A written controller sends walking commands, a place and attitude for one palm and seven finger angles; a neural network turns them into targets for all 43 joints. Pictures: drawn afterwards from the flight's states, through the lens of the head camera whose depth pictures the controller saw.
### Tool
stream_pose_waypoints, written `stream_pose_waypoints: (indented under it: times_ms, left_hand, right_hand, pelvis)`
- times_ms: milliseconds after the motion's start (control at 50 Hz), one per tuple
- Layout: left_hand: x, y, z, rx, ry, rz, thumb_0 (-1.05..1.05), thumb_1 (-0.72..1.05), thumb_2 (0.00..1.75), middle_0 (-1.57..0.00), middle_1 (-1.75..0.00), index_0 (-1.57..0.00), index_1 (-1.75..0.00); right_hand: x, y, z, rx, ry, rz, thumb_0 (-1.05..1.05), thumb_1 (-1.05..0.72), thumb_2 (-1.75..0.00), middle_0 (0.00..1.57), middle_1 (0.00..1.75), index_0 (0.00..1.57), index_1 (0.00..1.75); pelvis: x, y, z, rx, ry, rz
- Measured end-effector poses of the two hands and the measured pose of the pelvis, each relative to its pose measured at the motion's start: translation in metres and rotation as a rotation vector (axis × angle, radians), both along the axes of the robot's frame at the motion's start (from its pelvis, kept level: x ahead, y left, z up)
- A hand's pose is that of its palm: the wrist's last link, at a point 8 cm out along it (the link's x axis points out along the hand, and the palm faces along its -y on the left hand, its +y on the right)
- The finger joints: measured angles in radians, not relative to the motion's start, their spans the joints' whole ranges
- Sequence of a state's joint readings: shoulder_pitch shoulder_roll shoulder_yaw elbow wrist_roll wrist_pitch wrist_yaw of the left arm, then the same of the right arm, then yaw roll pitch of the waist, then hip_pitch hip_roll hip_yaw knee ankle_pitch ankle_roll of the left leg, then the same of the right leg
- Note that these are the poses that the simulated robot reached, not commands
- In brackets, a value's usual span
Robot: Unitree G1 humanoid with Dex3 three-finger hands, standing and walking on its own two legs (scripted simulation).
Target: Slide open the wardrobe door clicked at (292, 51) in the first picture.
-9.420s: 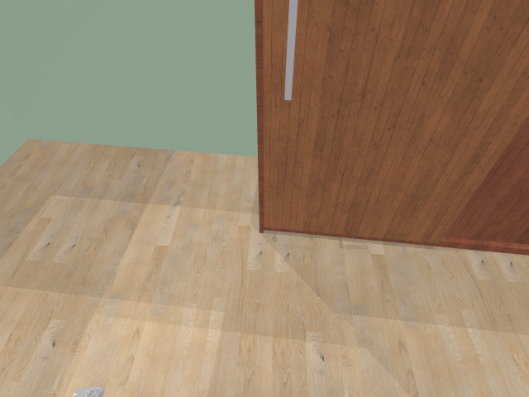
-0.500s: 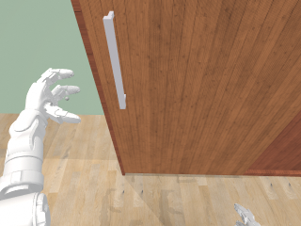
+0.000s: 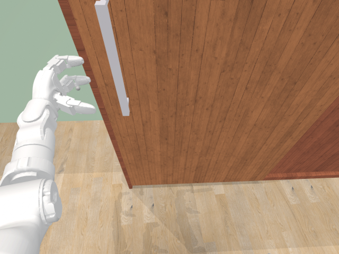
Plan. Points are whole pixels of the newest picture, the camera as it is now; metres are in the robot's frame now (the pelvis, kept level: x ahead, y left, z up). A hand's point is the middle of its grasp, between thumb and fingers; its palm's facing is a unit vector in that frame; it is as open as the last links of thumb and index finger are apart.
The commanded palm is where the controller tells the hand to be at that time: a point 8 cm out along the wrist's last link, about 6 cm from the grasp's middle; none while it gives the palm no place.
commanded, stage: move the hooked fingers beside the handle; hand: left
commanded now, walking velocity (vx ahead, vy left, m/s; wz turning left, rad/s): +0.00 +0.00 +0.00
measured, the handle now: (117, 66) +0.54 +0.13 +0.15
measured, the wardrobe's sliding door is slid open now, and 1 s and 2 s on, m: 0.00 0.00 0.00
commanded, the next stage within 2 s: feel for the door with the fingertips in 0.96 s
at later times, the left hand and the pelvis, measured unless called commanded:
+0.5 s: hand (81, 85) +0.47 +0.21 +0.14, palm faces +0.05 -1.00 +0.00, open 13.9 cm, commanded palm +0.44 +0.26 +0.15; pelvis +0.01 +0.00 +0.00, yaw -2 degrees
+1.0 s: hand (82, 85) +0.47 +0.21 +0.15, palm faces +0.04 -1.00 -0.01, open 14.0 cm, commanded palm +0.44 +0.26 +0.14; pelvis +0.00 +0.00 +0.00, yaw +0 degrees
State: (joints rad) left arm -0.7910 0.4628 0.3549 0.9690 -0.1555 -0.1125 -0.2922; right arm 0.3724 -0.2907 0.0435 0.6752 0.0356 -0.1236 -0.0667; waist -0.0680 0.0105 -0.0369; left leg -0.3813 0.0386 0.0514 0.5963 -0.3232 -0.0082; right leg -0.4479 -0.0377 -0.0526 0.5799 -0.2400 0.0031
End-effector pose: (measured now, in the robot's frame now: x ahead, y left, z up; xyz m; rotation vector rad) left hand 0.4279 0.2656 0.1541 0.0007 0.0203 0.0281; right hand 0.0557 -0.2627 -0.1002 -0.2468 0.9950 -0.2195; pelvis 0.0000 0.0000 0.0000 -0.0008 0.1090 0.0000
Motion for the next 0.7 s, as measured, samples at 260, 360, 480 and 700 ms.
stream_pose_waypoints:
  times_ms: [260, 360, 480, 700]
  left_hand:
    - [0.035, -0.015, 0.000, -0.001, -0.020, 0.000, -0.01, -0.50, 0.30, -0.30, -1.20, -0.30, -1.20]
    - [0.033, -0.012, -0.005, -0.011, -0.013, 0.007, -0.01, -0.50, 0.30, -0.30, -1.20, -0.30, -1.20]
    - [0.021, -0.002, -0.010, -0.002, -0.023, 0.023, -0.01, -0.50, 0.30, -0.30, -1.20, -0.30, -1.20]
    - [0.012, -0.007, -0.002, -0.012, -0.024, 0.001, -0.01, -0.50, 0.30, -0.30, -1.20, -0.30, -1.20]
  right_hand:
    - [-0.032, 0.001, -0.005, 0.005, 0.100, -0.054, 0.01, -0.90, -0.90, 0.21, 0.30, 0.20, 0.30]
    - [-0.037, 0.003, -0.006, 0.019, 0.117, -0.072, 0.01, -0.90, -0.90, 0.21, 0.30, 0.20, 0.30]
    - [-0.029, 0.003, -0.006, 0.020, 0.105, -0.070, 0.01, -0.90, -0.90, 0.21, 0.30, 0.20, 0.30]
    - [0.012, 0.004, -0.001, 0.004, 0.017, 0.007, 0.01, -0.90, -0.90, 0.21, 0.30, 0.20, 0.30]
  pelvis:
    - [0.002, 0.003, -0.003, -0.001, 0.053, -0.016]
    - [0.006, 0.003, -0.003, 0.000, 0.056, -0.029]
    - [0.008, 0.003, -0.002, -0.003, 0.046, -0.030]
    - [0.005, 0.003, -0.002, -0.007, 0.028, 0.002]
